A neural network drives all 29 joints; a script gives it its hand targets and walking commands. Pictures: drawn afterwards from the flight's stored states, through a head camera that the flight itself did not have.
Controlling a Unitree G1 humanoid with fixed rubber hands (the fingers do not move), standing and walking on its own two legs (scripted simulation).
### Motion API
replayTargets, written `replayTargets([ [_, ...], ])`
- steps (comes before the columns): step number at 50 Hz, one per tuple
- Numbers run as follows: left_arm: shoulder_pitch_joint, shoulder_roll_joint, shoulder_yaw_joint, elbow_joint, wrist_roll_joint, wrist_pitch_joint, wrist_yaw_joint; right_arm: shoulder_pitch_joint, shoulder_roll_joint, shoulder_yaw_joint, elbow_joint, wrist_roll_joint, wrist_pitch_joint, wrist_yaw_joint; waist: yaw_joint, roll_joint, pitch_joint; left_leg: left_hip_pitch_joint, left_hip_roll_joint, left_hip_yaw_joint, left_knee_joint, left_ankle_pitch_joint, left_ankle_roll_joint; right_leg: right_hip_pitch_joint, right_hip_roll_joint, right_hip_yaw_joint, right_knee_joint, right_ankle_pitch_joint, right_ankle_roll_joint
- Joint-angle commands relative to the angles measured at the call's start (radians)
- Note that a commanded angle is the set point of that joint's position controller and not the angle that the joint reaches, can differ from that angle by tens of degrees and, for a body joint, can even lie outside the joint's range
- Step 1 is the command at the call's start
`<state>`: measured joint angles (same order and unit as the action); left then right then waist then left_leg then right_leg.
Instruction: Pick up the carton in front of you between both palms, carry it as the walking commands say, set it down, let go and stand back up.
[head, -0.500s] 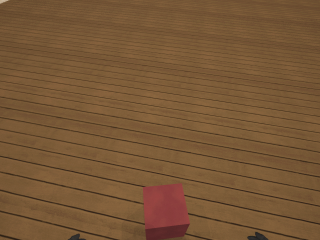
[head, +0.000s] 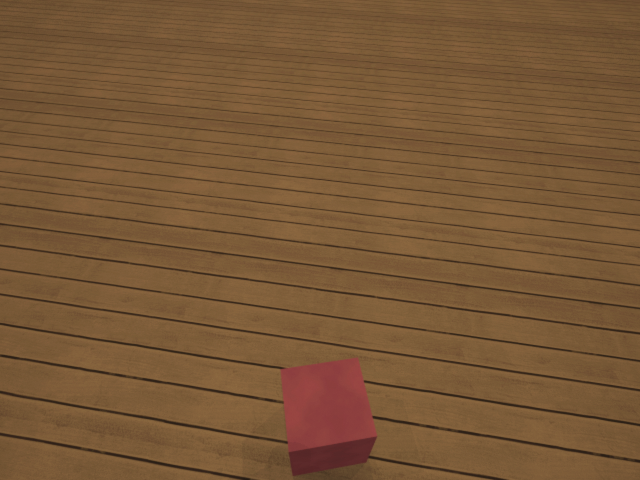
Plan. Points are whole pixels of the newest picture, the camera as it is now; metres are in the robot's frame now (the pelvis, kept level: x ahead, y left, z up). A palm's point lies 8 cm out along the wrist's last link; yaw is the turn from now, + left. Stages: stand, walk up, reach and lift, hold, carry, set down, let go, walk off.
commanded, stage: stand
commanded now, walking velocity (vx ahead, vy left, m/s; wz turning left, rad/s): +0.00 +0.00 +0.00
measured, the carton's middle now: (324, 417) +0.40 -0.01 -0.63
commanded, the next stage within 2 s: none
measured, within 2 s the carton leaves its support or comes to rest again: neither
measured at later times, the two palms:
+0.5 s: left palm out of the picture +0.05 +0.25 -0.11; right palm out of the picture +0.00 -0.26 -0.11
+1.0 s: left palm out of the picture +0.01 +0.25 -0.12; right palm out of the picture -0.05 -0.24 -0.12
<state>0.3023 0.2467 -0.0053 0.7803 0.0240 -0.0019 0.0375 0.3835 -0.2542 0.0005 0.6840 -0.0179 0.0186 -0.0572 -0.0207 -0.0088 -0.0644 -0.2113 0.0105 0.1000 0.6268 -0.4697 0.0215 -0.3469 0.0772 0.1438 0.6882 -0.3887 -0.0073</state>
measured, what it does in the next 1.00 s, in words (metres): stands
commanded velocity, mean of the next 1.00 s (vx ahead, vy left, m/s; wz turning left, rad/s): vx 0.00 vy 0.00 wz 0.00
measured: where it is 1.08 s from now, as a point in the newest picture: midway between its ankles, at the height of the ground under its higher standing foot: outside the picture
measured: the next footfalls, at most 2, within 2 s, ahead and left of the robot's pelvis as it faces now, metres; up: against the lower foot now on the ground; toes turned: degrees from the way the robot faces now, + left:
none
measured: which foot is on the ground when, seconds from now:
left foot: down 0.00-1.00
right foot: down 0.00-1.00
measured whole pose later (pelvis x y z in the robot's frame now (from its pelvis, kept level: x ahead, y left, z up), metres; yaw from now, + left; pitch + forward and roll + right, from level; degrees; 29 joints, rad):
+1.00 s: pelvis -0.03 +0.01 +0.01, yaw -2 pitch -1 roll +0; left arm 0.29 0.20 -0.01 0.99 0.01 0.02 0.04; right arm 0.40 -0.22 0.01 0.95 -0.02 0.02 -0.05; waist -0.02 0.00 0.01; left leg -0.12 0.01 0.13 0.51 -0.38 0.03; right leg -0.26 0.06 0.16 0.57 -0.29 0.01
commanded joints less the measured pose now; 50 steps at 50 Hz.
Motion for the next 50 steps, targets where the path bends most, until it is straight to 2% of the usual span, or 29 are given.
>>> replayTargets([
  [1,0.02,0.108,0.026,-0.046,0.0,-0.008,0.003,0.046,-0.116,-0.031,-0.044,-0.001,-0.008,-0.003,0.0,0.007,0.038,0.017,0.088,-0.073,-0.091,0.383,0.021,-0.011,-0.08,0.059,-0.079,0.396,-0.04],
  [17,0.021,0.107,0.026,0.009,-0.004,0.002,0.003,0.068,-0.115,-0.028,0.027,-0.004,-0.001,0.001,-0.001,0.004,0.075,0.042,0.09,-0.071,-0.139,0.31,0.031,0.001,-0.08,0.069,-0.117,0.388,-0.04],
  [50,0.031,0.044,0.013,0.201,-0.012,0.016,0.01,0.095,-0.054,-0.011,0.258,-0.004,-0.005,0.005,0.004,0.007,0.129,0.091,0.101,-0.075,-0.215,0.307,0.043,0.033,-0.09,0.067,-0.19,0.384,-0.028],
])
